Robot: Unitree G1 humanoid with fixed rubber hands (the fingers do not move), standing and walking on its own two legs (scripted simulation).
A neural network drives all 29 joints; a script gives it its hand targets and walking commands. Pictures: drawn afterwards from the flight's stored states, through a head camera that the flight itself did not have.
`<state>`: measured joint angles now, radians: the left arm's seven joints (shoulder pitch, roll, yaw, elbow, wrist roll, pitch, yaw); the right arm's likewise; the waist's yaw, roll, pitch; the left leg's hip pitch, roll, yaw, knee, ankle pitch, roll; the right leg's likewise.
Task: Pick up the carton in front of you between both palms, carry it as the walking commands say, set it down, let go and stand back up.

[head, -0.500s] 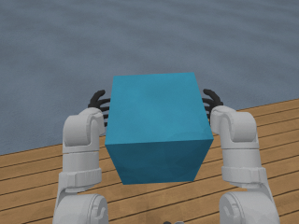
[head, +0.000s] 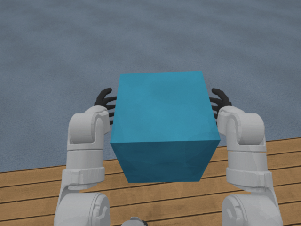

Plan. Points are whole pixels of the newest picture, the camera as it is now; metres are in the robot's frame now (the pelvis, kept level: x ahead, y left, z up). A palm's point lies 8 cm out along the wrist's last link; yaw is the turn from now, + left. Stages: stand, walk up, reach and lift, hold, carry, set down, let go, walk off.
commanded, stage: carry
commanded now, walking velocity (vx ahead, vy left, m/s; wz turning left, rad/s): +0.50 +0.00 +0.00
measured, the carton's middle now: (162, 131) +0.36 +0.02 +0.05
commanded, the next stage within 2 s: none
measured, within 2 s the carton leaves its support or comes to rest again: neither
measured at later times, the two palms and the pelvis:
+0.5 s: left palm (123, 58) +0.65 +0.17 +0.09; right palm (207, 60) +0.64 -0.13 +0.10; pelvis +0.28 +0.03 -0.02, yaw +0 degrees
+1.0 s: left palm (131, 29) +0.93 +0.18 +0.08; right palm (194, 28) +0.94 -0.12 +0.07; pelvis +0.57 +0.00 -0.04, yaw +1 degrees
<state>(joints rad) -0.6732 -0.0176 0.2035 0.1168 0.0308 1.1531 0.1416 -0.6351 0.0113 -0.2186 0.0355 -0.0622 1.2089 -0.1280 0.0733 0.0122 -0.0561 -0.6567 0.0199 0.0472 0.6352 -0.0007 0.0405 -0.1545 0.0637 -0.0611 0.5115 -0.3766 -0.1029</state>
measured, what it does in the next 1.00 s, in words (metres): goes down: left foot, then right foot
